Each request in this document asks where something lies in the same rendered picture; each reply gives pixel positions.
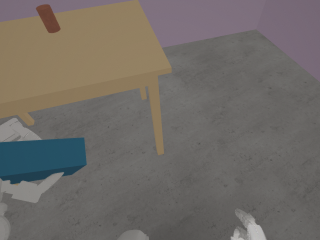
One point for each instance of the robot right hand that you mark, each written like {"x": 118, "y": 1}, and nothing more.
{"x": 254, "y": 231}

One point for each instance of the sponge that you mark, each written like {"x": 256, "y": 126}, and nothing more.
{"x": 33, "y": 160}

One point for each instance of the table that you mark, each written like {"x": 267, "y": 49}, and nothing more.
{"x": 98, "y": 51}

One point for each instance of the robot left forearm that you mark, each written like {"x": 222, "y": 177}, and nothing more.
{"x": 5, "y": 227}

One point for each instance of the robot left hand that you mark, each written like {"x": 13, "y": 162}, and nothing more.
{"x": 13, "y": 131}

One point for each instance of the left robot thigh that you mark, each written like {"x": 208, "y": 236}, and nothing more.
{"x": 133, "y": 235}

